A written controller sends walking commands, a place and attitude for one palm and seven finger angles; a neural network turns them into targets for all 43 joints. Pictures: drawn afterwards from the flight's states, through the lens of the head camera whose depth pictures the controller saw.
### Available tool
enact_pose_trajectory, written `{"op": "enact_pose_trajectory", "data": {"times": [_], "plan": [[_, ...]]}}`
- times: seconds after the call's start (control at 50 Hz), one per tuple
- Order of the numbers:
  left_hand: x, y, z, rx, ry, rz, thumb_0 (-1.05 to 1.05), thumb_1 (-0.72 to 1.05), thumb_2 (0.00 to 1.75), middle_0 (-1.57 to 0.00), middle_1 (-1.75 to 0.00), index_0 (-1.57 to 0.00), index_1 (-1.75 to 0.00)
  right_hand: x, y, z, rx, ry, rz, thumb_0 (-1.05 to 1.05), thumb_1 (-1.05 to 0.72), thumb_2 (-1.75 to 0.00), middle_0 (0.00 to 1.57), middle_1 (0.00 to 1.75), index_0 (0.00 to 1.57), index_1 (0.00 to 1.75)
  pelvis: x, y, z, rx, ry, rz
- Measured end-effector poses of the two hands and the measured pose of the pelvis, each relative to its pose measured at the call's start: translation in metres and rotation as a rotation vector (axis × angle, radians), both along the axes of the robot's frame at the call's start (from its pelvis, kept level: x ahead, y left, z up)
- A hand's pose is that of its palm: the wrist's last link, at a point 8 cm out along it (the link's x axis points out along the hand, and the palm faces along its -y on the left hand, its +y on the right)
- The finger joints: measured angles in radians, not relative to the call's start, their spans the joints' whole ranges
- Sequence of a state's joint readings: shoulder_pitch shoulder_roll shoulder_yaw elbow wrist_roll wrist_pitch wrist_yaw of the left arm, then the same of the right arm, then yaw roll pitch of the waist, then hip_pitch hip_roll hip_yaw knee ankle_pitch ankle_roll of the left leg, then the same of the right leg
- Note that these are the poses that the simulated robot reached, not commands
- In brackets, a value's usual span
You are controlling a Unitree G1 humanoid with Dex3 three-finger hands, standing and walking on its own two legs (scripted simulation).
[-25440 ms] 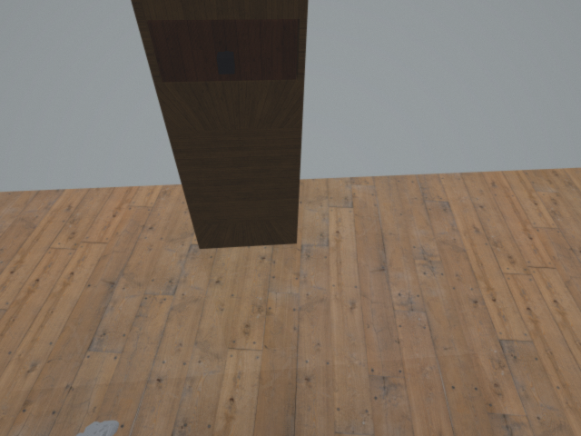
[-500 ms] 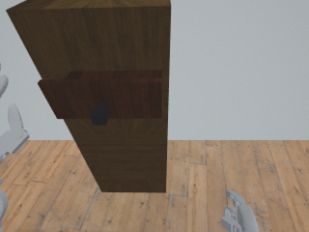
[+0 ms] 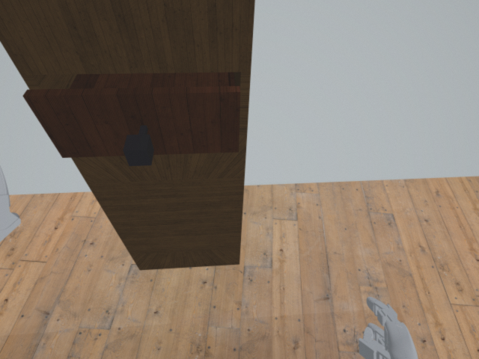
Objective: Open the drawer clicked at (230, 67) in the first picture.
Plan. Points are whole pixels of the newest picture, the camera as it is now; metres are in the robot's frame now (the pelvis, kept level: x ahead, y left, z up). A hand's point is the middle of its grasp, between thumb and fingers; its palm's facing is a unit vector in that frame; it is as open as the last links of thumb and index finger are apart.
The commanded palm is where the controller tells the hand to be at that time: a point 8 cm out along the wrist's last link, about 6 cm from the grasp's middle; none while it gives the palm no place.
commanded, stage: step back with the hand held close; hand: left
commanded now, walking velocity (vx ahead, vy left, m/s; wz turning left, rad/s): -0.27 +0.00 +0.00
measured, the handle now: (141, 142) +0.48 +0.22 +0.08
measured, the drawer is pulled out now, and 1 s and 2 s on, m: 0.06 0.06 0.06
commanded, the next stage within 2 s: stop stepping back and stand still in 0.62 s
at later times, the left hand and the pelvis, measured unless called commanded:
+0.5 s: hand out of the picture +0.09 +0.27 +0.27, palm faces +0.58 -0.72 -0.39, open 7.4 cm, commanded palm +0.01 +0.30 +0.27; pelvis -0.10 +0.02 -0.01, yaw +4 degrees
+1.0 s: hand out of the picture -0.03 +0.22 +0.29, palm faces +0.56 -0.65 -0.50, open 7.4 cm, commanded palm -0.08 +0.26 +0.27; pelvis -0.20 -0.02 -0.01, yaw +0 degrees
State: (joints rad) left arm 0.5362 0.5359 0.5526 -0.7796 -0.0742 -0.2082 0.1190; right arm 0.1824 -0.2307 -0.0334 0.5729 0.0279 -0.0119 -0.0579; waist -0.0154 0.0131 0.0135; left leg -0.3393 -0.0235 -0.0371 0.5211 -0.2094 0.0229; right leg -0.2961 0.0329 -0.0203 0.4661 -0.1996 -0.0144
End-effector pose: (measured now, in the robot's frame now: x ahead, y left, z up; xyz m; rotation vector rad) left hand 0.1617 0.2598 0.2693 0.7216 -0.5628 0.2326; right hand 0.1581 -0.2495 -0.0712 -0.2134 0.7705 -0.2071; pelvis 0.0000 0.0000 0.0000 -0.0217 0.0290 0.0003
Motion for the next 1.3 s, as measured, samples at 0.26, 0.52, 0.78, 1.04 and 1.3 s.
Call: {"op": "enact_pose_trajectory", "data": {"times": [0.26, 0.52, 0.78, 1.04, 1.3], "plan": [[-0.068, 0.022, 0.010, -0.026, -0.223, 0.099, 0.00, 0.89, 0.89, -0.21, -0.30, -0.21, -0.30, -0.043, 0.026, -0.007, 0.036, -0.090, 0.074, 0.01, -0.91, -0.90, 0.20, 0.30, 0.20, 0.30, -0.054, 0.003, -0.013, -0.002, -0.031, 0.014], [-0.123, 0.045, 0.006, -0.048, -0.267, 0.095, 0.01, 0.89, 0.89, -0.21, -0.30, -0.21, -0.30, -0.113, 0.038, -0.005, -0.042, 0.014, 0.089, 0.01, -0.91, -0.90, 0.20, 0.30, 0.20, 0.30, -0.106, 0.017, -0.008, -0.051, -0.008, 0.066], [-0.174, -0.005, 0.006, -0.025, -0.191, -0.026, 0.01, 0.89, 0.89, -0.21, -0.30, -0.21, -0.30, -0.154, 0.041, -0.008, 0.073, -0.085, 0.152, 0.01, -0.91, -0.90, 0.20, 0.30, 0.21, 0.30, -0.187, -0.012, -0.012, -0.021, 0.072, 0.001], [-0.240, 0.011, 0.026, 0.010, -0.275, 0.110, 0.00, 0.88, 0.89, -0.22, -0.30, -0.22, -0.30, -0.241, -0.021, -0.021, -0.019, 0.011, 0.005, 0.01, -0.91, -0.90, 0.20, 0.30, 0.20, 0.30, -0.210, -0.015, -0.013, 0.024, 0.007, 0.022], [-0.272, -0.036, -0.005, -0.079, -0.094, -0.040, 0.01, 0.89, 0.89, -0.21, -0.30, -0.21, -0.30, -0.278, -0.012, -0.008, 0.025, -0.031, 0.031, 0.01, -0.91, -0.90, 0.20, 0.30, 0.20, 0.30, -0.251, -0.025, -0.006, 0.001, -0.017, 0.006]]}}
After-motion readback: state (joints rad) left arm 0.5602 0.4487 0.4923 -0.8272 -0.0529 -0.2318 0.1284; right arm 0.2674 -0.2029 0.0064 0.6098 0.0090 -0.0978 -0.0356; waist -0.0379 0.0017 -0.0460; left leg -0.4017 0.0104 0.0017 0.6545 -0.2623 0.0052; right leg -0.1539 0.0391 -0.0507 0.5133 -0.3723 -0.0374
